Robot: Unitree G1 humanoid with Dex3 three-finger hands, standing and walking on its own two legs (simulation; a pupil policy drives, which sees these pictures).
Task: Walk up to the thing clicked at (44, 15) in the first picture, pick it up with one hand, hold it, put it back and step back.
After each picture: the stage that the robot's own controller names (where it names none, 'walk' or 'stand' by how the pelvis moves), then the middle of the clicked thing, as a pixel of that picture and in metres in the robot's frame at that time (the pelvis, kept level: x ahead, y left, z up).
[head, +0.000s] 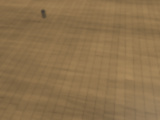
stand; (43, 14) +2.19 +0.63 -0.72
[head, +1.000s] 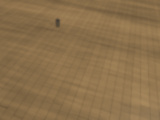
walk; (57, 23) +2.10 +0.31 -0.69
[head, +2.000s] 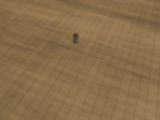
walk; (75, 38) +1.48 +0.08 -0.71
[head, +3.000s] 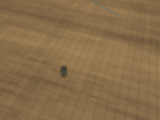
walk; (63, 71) +1.00 +0.17 -0.71
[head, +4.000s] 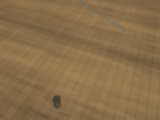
walk; (57, 102) +0.68 +0.22 -0.72
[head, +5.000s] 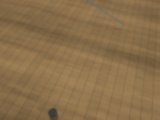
stand; (53, 115) +0.50 +0.22 -0.71
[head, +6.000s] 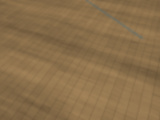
stand; out of the picture +0.44 +0.21 -0.72
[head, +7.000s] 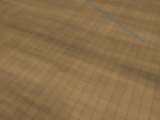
stand; out of the picture +0.44 +0.19 -0.71
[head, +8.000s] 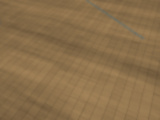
stand; out of the picture +0.46 +0.20 -0.72
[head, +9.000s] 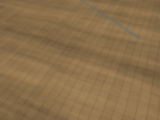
stand; out of the picture +0.45 +0.22 -0.73
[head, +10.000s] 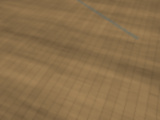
stand; out of the picture +0.44 +0.22 -0.73
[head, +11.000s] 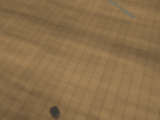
go down; (55, 112) +0.46 +0.22 -0.70
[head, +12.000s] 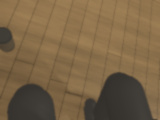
go down; (5, 40) +0.53 +0.26 -0.28
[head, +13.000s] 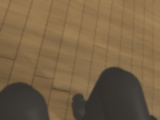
close in; out of the picture +0.52 +0.27 -0.26
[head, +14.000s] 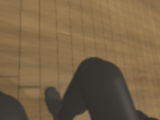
close; out of the picture +0.51 +0.31 -0.24
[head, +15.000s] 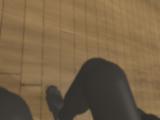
lift; out of the picture +0.49 +0.29 -0.24
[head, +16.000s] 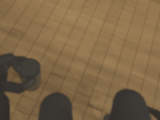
lift; (30, 75) +0.36 +0.21 -0.09
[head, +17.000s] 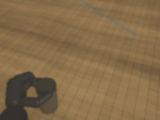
hold; (47, 96) +0.32 +0.15 +0.02
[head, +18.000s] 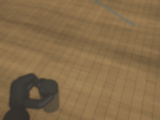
crouch; (49, 96) +0.33 +0.15 -0.02
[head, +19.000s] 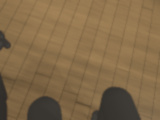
crouch; out of the picture +0.16 -0.02 -0.39
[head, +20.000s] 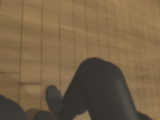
lower; (37, 119) +0.20 +0.00 -0.24
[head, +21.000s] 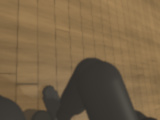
lower; (35, 119) +0.20 +0.00 -0.24
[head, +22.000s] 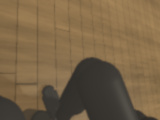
lower; (34, 119) +0.20 +0.00 -0.24
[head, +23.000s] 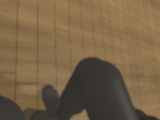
lower; (34, 119) +0.20 +0.00 -0.24
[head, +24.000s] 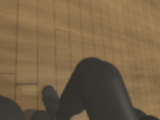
loosen; (34, 119) +0.20 +0.00 -0.24
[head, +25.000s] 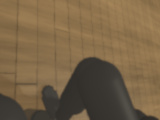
open; (34, 119) +0.20 +0.00 -0.24
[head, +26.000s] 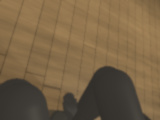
stand; (53, 118) +0.20 -0.01 -0.26
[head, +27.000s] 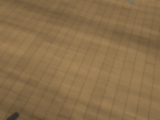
stand; out of the picture +0.10 -0.03 -0.60
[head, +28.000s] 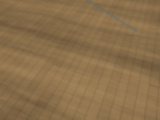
stand; out of the picture +0.09 -0.02 -0.67
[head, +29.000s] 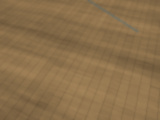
stand; out of the picture +0.08 -0.02 -0.67
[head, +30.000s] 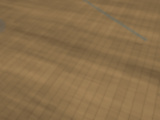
stand; out of the picture +0.10 -0.02 -0.72
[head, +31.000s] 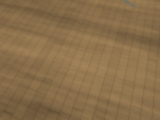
walk; out of the picture +0.18 -0.10 -0.70
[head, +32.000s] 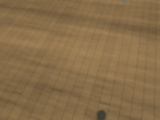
walk; (101, 116) +0.45 -0.06 -0.70
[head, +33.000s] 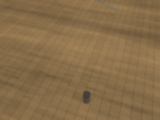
stand; (86, 97) +0.72 +0.00 -0.71
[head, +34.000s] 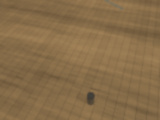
stand; (90, 98) +0.69 -0.02 -0.72
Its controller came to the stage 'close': yes
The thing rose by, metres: 0.70
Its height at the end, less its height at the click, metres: +0.00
